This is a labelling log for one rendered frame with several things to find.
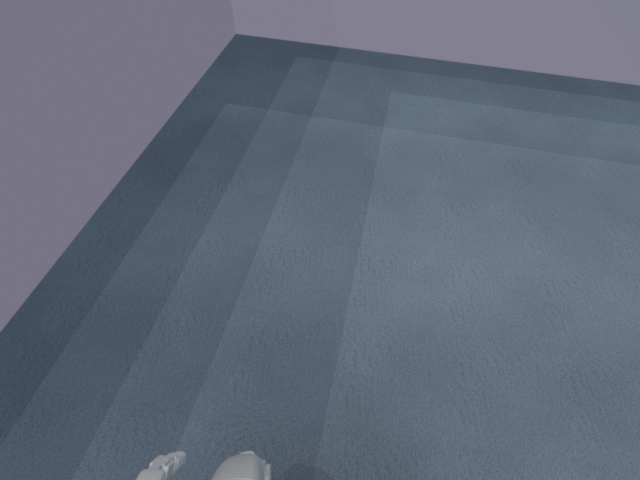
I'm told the robot left thigh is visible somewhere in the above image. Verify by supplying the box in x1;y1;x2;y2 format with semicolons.
210;454;271;480

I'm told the left robot hand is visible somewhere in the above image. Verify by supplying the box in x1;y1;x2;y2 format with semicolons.
135;451;186;480

